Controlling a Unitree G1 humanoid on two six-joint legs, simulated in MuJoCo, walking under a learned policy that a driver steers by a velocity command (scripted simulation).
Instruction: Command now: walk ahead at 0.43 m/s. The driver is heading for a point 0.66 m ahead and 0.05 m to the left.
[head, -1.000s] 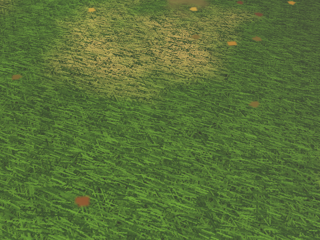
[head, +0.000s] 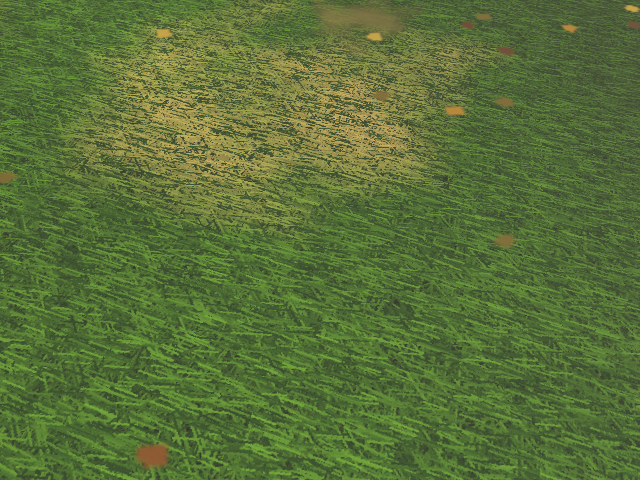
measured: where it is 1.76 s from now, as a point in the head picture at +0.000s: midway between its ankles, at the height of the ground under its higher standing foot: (298, 422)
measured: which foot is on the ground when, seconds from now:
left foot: down 0.00-0.26, up 0.28-0.78, down 0.80-1.00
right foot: up 0.00-0.22, down 0.24-0.78, up 0.80-1.00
